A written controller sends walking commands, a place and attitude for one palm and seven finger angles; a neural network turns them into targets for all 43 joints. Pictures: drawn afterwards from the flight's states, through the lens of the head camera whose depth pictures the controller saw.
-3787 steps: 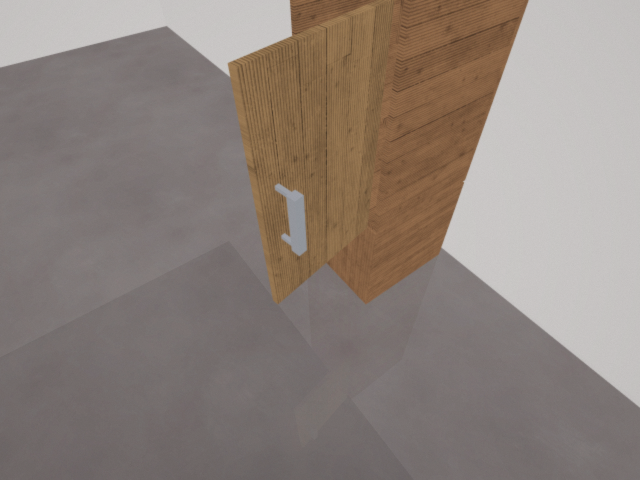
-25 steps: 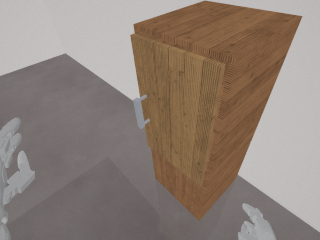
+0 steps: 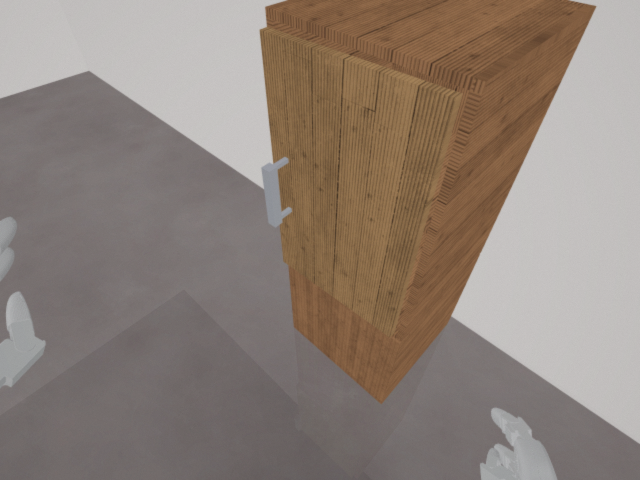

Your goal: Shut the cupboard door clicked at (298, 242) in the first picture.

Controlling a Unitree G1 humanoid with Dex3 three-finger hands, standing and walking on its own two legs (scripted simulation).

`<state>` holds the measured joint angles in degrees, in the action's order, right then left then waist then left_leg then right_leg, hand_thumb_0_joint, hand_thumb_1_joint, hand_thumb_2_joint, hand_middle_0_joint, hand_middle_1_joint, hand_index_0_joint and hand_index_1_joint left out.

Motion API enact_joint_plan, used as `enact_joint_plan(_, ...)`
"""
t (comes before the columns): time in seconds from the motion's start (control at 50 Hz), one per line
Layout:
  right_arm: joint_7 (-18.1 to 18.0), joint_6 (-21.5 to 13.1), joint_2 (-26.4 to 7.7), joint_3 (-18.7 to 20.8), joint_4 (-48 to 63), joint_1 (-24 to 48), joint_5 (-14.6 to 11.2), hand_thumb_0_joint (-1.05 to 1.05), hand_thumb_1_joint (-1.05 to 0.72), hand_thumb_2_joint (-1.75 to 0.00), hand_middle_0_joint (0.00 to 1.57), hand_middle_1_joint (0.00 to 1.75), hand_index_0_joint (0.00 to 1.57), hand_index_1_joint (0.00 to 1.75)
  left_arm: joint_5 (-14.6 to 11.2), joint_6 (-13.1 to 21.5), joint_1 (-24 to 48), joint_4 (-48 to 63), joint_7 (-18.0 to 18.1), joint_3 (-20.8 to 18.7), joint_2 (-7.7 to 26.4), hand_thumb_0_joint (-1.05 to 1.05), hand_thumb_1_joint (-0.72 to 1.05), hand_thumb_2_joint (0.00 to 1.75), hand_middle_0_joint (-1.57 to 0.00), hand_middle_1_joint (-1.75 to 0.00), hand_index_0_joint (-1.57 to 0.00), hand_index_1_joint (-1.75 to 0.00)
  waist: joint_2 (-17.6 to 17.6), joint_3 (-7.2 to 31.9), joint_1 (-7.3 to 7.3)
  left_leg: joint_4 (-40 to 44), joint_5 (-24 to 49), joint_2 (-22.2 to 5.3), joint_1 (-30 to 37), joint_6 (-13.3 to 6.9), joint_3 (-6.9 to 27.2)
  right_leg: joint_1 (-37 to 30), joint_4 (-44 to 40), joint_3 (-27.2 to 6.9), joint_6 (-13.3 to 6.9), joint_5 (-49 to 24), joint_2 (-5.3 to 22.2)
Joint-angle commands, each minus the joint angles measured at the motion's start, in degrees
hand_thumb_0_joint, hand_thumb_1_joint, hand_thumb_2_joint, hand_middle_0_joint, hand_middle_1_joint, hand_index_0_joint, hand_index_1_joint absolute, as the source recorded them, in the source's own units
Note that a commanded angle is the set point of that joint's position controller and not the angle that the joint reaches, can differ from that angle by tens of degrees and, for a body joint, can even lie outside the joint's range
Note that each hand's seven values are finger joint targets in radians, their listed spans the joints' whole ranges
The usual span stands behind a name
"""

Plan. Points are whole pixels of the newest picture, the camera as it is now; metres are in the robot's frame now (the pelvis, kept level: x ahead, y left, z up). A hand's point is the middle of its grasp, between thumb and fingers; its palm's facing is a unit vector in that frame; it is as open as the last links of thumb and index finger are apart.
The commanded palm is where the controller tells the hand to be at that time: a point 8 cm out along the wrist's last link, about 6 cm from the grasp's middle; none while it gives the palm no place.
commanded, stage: step back with the hand held close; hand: left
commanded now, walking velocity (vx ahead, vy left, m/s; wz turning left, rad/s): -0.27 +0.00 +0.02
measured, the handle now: (279, 192) +0.67 +0.13 -0.06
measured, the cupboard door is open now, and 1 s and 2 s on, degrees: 2 2 2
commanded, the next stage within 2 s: stop stepping back and stand still in 0.82 s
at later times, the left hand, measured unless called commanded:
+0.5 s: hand out of the picture +0.15 +0.28 +0.17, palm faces +0.44 -0.76 -0.47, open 7.4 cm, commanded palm +0.08 +0.32 +0.18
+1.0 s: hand out of the picture +0.03 +0.26 +0.19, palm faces +0.43 -0.77 -0.47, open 7.4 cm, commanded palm +0.00 +0.29 +0.18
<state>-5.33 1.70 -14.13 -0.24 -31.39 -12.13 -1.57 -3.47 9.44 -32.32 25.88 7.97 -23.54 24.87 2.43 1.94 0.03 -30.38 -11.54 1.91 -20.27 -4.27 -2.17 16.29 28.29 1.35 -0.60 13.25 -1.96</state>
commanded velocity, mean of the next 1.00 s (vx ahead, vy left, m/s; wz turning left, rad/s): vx -0.32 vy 0.00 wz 0.00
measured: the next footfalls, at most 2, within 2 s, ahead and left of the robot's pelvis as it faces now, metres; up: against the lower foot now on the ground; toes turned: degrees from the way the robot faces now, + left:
right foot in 0.62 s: -0.19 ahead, -0.06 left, +0.00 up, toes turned -1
left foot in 1.04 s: -0.11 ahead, +0.13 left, +0.00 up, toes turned +3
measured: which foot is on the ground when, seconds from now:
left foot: down 0.00-0.86, up 0.88-1.00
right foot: down 0.00-0.44, up 0.46-0.60, down 0.62-1.00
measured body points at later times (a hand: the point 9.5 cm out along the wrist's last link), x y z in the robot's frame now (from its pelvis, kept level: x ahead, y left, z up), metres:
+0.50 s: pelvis -0.05 +0.01 -0.01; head -0.04 +0.04 +0.44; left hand +0.12 +0.32 +0.19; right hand +0.11 -0.24 -0.08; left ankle +0.05 +0.07 -0.73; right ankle -0.02 -0.12 -0.72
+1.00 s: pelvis -0.15 -0.01 -0.01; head -0.19 +0.01 +0.44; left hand +0.00 +0.30 +0.21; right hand +0.00 -0.26 -0.08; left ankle -0.07 +0.10 -0.72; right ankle -0.22 -0.12 -0.73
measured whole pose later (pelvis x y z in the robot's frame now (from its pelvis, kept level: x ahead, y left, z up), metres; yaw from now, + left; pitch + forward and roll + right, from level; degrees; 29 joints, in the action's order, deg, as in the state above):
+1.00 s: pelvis -0.15 -0.01 -0.01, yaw -1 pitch +1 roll -2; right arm -5.5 -1.2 -12.9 -0.7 -36.2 -14.2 0.1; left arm -3.2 12.7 -34.2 29.8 8.2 -26.1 28.7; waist -0.8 6.5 -0.4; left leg -43.0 -17.3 -0.4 -28.6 1.1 0.9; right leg 9.7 31.4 -0.4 -1.3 22.3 -3.1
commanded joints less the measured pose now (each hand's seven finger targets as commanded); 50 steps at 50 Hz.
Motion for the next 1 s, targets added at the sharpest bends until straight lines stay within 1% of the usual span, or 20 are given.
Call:
enact_joint_plan(0.0, -0.69, -4.14, -7.82, 3.03, 9.08, 6.15, 0.47, 0.00, -0.90, -0.90, 0.20, 0.30, 0.20, 0.30, 0.78, 4.62, 4.44, 12.49, 1.60, -7.94, 9.93, 0.00, 0.90, 0.90, -0.20, -0.30, -0.20, -0.30, 4.53, 3.23, -0.07, 14.48, -19.07, -10.13, -16.10, -1.53, 12.74, -14.69, 3.05, -4.87, 0.99, -2.83, 2.40)
enact_joint_plan(0.1, -0.67, -5.71, -7.91, 3.14, 8.30, 5.12, 1.11, 0.00, -0.90, -0.90, 0.20, 0.30, 0.20, 0.30, 1.57, 5.48, 6.37, 13.01, 1.61, -8.28, 9.45, 0.00, 0.90, 0.90, -0.20, -0.30, -0.20, -0.30, 4.21, 3.04, -0.16, 15.50, -23.85, -11.37, -21.68, -2.28, 14.35, -17.66, 7.25, -4.78, 1.15, -3.14, 1.44)
enact_joint_plan(0.18, -0.16, -6.05, -7.80, 3.34, 7.92, 4.65, 1.19, 0.00, -0.90, -0.90, 0.20, 0.30, 0.20, 0.30, 2.03, 5.65, 7.34, 11.96, 1.64, -7.95, 8.85, 0.00, 0.90, 0.90, -0.20, -0.30, -0.20, -0.30, 1.11, 1.47, 0.11, 10.83, -26.39, -9.62, -23.26, -1.73, 12.30, -14.48, 4.48, -8.03, 0.08, 2.49, 3.50)
enact_joint_plan(0.24, 0.50, -6.03, -7.57, 3.67, 7.10, 4.10, 1.62, 0.00, -0.90, -0.90, 0.20, 0.30, 0.20, 0.30, 1.94, 6.14, 6.78, 12.49, 2.11, -9.01, 10.45, 0.00, 0.90, 0.90, -0.20, -0.30, -0.20, -0.30, -2.41, 1.38, 0.34, 3.63, -21.46, -6.80, -17.65, 0.05, 10.44, -5.58, -2.43, -13.13, -2.24, 7.67, 8.00)
enact_joint_plan(0.3, 0.85, -6.04, -6.28, 3.16, 6.43, 3.97, 1.42, 0.00, -0.90, -0.90, 0.20, 0.30, 0.20, 0.30, 1.22, 6.90, 5.98, 15.30, 2.81, -7.85, 10.62, 0.00, 0.90, 0.90, -0.20, -0.30, -0.20, -0.30, -3.89, 2.88, 1.01, -0.82, -13.24, -4.80, -8.45, 1.76, 8.14, 2.20, -6.43, -13.87, -3.84, 7.26, 11.06)
enact_joint_plan(0.36, 0.36, -6.33, -6.71, 2.96, 6.43, 4.87, 1.44, 0.00, -0.90, -0.90, 0.20, 0.30, 0.20, 0.30, 1.25, 7.73, 4.12, 16.54, 3.22, -8.99, 11.35, 0.00, 0.90, 0.90, -0.20, -0.30, -0.20, -0.30, 1.66, 3.58, 0.96, 5.90, -13.49, -7.76, -9.84, 0.68, 11.20, -0.67, -2.36, -8.06, -1.45, 6.20, 6.28)
enact_joint_plan(0.42, -0.46, -7.35, -8.06, 3.42, 6.73, 5.97, 1.91, 0.00, -0.90, -0.90, 0.20, 0.30, 0.20, 0.30, 2.02, 8.60, 3.88, 15.32, 2.67, -11.68, 11.27, 0.00, 0.90, 0.90, -0.20, -0.30, -0.20, -0.30, 11.00, 3.00, -0.07, 21.99, -33.01, -17.17, -29.40, -3.66, 21.72, -18.71, 15.73, -2.19, 1.42, 2.07, -2.76)
enact_joint_plan(0.48, -0.15, -8.24, -7.37, 3.90, 6.16, 6.07, 2.47, 0.00, -0.90, -0.90, 0.20, 0.30, 0.20, 0.30, 1.59, 8.67, 4.04, 14.67, 1.46, -11.68, 10.97, 0.00, 0.90, 0.90, -0.20, -0.30, -0.20, -0.30, 7.00, 4.06, -0.40, 19.18, -24.98, -17.83, -24.77, -4.15, 21.19, -16.26, 17.66, -3.61, 1.25, 4.74, -3.24)
enact_joint_plan(0.54, 0.37, -9.57, -7.31, 3.96, 4.48, 5.20, 2.93, 0.00, -0.90, -0.90, 0.20, 0.30, 0.20, 0.30, 0.82, 9.14, 1.75, 13.18, 0.76, -10.63, 9.47, 0.00, 0.90, 0.90, -0.20, -0.30, -0.20, -0.30, 6.70, 3.81, -0.22, 17.42, -16.10, -16.45, -15.99, -3.31, 19.63, -11.55, 8.97, -3.14, 0.88, 5.75, -2.94)
enact_joint_plan(0.64, 1.66, -11.36, -6.90, 3.74, -0.26, 3.74, 2.90, 0.00, -0.90, -0.90, 0.20, 0.30, 0.20, 0.30, -0.12, 10.11, 3.12, 17.80, 0.36, -8.40, 10.49, 0.00, 0.90, 0.90, -0.20, -0.30, -0.20, -0.30, 9.49, 19.20, -1.02, 5.77, 41.63, -14.36, 21.68, 0.06, 13.12, 0.50, -3.50, -2.57, 1.78, 0.64, -1.98)
enact_joint_plan(0.66, 2.00, -11.35, -6.46, 3.62, 0.17, 4.76, 2.65, 0.00, -0.90, -0.90, 0.20, 0.30, 0.20, 0.30, -0.28, 9.82, 4.01, 19.26, 0.09, -7.42, 10.05, 0.00, 0.90, 0.90, -0.20, -0.30, -0.20, -0.30, 9.26, 21.60, -0.95, 4.31, 46.57, -13.91, 26.08, 0.38, 11.33, 1.61, -3.30, -2.12, 2.22, 0.72, -2.14)
enact_joint_plan(0.7, 2.45, -11.08, -6.04, 4.07, 1.13, 5.31, 2.19, 0.00, -0.90, -0.90, 0.20, 0.30, 0.20, 0.30, -0.63, 9.48, 4.03, 22.77, 0.07, -9.29, 11.96, 0.00, 0.90, 0.90, -0.20, -0.30, -0.20, -0.30, 9.13, 25.95, -0.61, 3.39, 46.70, -13.96, 29.85, 0.44, 9.65, 1.42, -1.70, -1.57, 2.59, 1.20, -2.09)
enact_joint_plan(0.74, 2.70, -10.09, -5.53, 3.83, 3.02, 6.53, 2.02, 0.00, -0.90, -0.90, 0.20, 0.30, 0.20, 0.30, -1.53, 8.48, -1.00, 23.45, -0.05, -13.26, 14.73, 0.00, 0.90, 0.90, -0.20, -0.30, -0.20, -0.30, 7.09, 26.23, -1.10, 3.98, 37.28, -13.50, 23.55, 0.41, 9.38, -2.53, -1.76, -1.45, 2.92, -2.66, -1.21)
enact_joint_plan(0.78, 2.31, -8.49, -4.26, 3.03, 5.67, 8.73, 0.77, 0.00, -0.90, -0.90, 0.20, 0.30, 0.20, 0.30, -3.03, 7.59, -4.64, 21.62, -0.60, -14.06, 14.61, 0.00, 0.90, 0.90, -0.20, -0.30, -0.20, -0.30, 0.74, 20.04, -0.61, 2.71, 19.45, -10.37, 13.99, 1.95, 5.02, -2.41, -4.78, -2.39, 2.71, -8.37, 2.64)
enact_joint_plan(0.8, 1.86, -7.70, -3.82, 2.68, 6.33, 9.16, 0.29, 0.00, -0.90, -0.90, 0.20, 0.30, 0.20, 0.30, -3.43, 7.43, -5.98, 19.92, -0.50, -15.14, 15.71, 0.00, 0.90, 0.90, -0.20, -0.30, -0.20, -0.30, -3.96, 15.99, -0.02, -0.85, 6.48, -7.56, 11.33, 3.36, 2.79, 2.01, -7.92, -5.01, 1.46, -6.54, 7.09)
enact_joint_plan(0.84, 0.73, -6.98, -4.30, 2.95, 5.52, 9.23, 0.67, 0.00, -0.90, -0.90, 0.20, 0.30, 0.20, 0.30, -3.30, 6.93, -6.01, 16.46, 0.47, -16.49, 17.50, 0.00, 0.90, 0.90, -0.20, -0.30, -0.20, -0.30, -8.53, 7.15, 0.22, -16.81, -7.93, -1.85, 8.56, 6.70, 2.52, 16.94, -15.48, -14.05, -5.43, 6.29, 18.04)
enact_joint_plan(0.86, 0.26, -6.34, -3.73, 2.66, 4.36, 9.44, 1.80, 0.00, -0.90, -0.90, 0.20, 0.30, 0.20, 0.30, -2.12, 6.15, -4.52, 13.91, 0.82, -13.92, 15.26, 0.00, 0.90, 0.90, -0.20, -0.30, -0.20, -0.30, -7.37, 1.71, 0.69, -22.53, -9.90, -2.28, 3.43, 6.75, 4.68, 18.71, -14.51, -15.98, -8.51, 0.98, 20.47)
enact_joint_plan(0.9, -0.35, -4.82, -2.36, 1.18, 3.63, 9.02, 2.55, 0.00, -0.90, -0.90, 0.20, 0.30, 0.20, 0.30, -0.30, 4.66, 1.19, 9.88, 1.45, -10.57, 13.33, 0.00, 0.90, 0.90, -0.20, -0.30, -0.20, -0.30, -4.49, -4.34, 1.22, -21.24, -10.79, -4.07, -6.55, 6.16, 6.56, 12.24, -9.75, -13.85, -7.73, -15.19, 18.87)
enact_joint_plan(0.94, -1.11, -4.81, -4.35, 1.13, 3.38, 6.41, 1.84, 0.00, -0.90, -0.90, 0.20, 0.30, 0.20, 0.30, 0.26, 3.40, 9.10, 7.85, 2.10, -6.18, 11.30, 0.00, 0.90, 0.90, -0.20, -0.30, -0.20, -0.30, -3.31, -6.83, 2.03, -12.21, -7.27, -4.08, -3.77, 5.39, 4.98, 10.41, -7.71, -9.58, -4.87, -11.71, 14.82)
enact_joint_plan(0.98, -1.70, -5.82, -5.76, 1.70, 3.04, 4.51, 1.04, 0.00, -0.90, -0.90, 0.20, 0.30, 0.20, 0.30, 0.51, 2.44, 9.53, 4.04, 2.69, -3.77, 9.85, 0.00, 0.90, 0.90, -0.20, -0.30, -0.20, -0.30, -3.73, -5.45, 1.26, -2.04, 0.96, -4.71, 1.89, 3.62, 5.49, 8.66, -6.83, -6.88, -1.97, -2.75, 10.21)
